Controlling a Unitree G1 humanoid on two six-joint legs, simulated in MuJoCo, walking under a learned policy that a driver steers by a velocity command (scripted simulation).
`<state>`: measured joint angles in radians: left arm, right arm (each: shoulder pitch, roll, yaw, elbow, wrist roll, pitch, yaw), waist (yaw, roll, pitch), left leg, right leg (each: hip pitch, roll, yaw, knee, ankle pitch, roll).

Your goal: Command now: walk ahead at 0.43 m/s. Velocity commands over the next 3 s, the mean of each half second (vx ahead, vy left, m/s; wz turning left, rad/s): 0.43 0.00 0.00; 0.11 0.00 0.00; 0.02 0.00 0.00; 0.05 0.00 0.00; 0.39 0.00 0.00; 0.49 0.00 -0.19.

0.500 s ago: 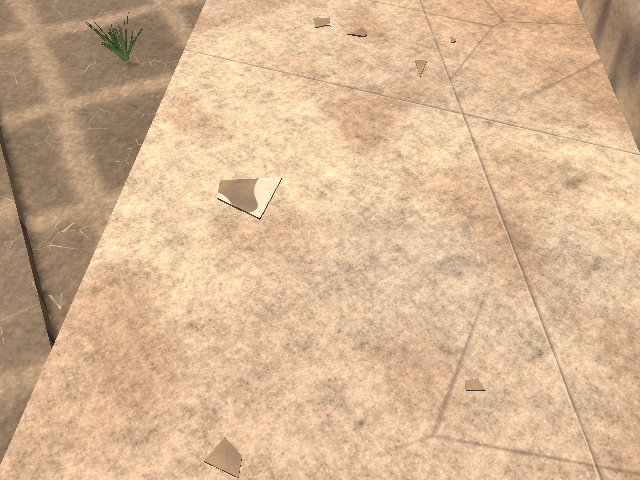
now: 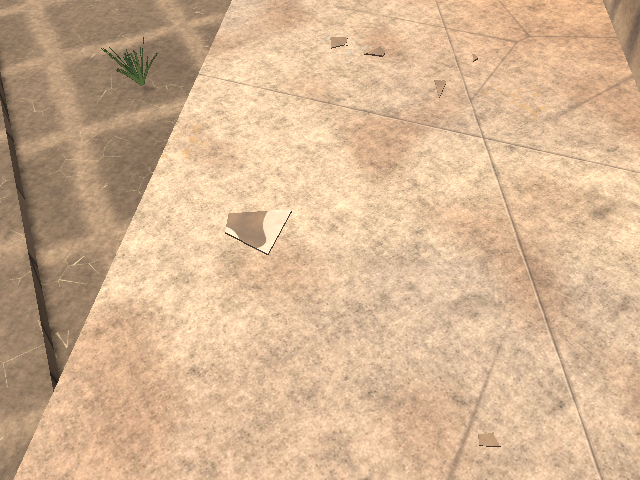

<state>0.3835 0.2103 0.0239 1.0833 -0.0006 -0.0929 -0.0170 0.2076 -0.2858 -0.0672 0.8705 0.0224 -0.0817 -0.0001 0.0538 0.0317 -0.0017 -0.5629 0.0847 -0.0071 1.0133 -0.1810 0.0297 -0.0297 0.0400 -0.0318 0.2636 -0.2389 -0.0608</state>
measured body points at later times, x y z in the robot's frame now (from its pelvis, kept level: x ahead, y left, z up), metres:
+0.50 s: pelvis +0.27 +0.06 +0.00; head +0.30 +0.07 +0.44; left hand +0.37 +0.34 -0.14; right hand +0.34 -0.20 -0.13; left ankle +0.31 +0.14 -0.75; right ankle +0.30 -0.09 -0.67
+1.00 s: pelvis +0.41 +0.03 -0.02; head +0.43 +0.03 +0.43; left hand +0.54 +0.28 -0.14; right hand +0.45 -0.23 -0.17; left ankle +0.33 +0.15 -0.75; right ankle +0.48 -0.07 -0.75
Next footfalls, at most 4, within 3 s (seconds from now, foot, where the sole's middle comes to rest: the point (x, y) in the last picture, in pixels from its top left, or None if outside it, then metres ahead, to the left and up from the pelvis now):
0.28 left None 0.37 0.15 -0.79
0.72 right None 0.52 -0.07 -0.79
2.62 left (304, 326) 0.91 0.15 -0.79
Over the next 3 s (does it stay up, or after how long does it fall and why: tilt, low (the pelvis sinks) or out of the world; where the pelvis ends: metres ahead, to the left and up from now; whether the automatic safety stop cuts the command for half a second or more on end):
stays up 0.92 0.07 0.00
